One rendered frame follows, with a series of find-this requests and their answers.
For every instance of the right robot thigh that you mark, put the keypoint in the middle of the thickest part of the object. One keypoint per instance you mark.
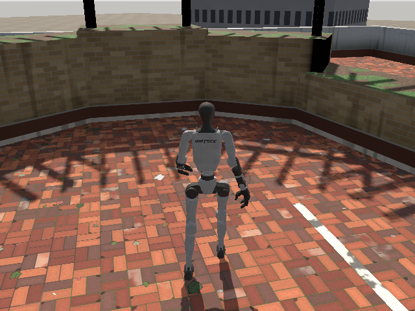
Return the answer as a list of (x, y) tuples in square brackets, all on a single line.
[(223, 189)]

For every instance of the robot right upper arm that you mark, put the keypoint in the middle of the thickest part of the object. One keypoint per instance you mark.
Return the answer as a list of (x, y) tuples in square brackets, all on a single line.
[(227, 137)]

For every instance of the left robot forearm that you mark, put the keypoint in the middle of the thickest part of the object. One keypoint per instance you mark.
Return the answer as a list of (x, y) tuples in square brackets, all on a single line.
[(178, 165)]

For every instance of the right robot forearm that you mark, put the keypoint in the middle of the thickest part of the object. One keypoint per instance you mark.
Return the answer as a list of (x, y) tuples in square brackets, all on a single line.
[(239, 176)]

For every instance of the robot left hand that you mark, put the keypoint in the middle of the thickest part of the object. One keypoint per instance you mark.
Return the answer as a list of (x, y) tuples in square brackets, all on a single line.
[(186, 168)]

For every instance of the robot left upper arm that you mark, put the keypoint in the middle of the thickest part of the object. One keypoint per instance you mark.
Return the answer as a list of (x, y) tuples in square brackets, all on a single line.
[(183, 147)]

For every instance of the robot right hand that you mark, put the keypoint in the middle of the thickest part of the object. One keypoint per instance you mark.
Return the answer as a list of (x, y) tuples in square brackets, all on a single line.
[(246, 195)]

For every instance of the humanoid robot head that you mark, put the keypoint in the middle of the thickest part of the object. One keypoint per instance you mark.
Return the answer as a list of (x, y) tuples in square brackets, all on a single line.
[(207, 112)]

